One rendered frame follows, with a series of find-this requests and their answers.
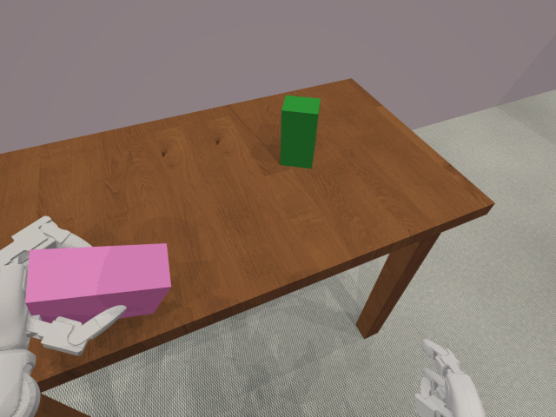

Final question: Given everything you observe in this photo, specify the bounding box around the sponge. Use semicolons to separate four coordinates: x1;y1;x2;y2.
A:
25;243;171;324

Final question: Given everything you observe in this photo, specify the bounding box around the left robot forearm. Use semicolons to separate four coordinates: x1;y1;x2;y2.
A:
0;349;40;417

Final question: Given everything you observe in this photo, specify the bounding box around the robot left hand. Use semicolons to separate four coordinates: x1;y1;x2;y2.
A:
0;216;127;356

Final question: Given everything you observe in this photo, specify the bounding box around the robot right hand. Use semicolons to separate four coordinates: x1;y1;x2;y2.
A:
415;339;486;417

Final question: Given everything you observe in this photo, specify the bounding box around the table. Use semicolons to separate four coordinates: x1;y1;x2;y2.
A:
0;78;495;417

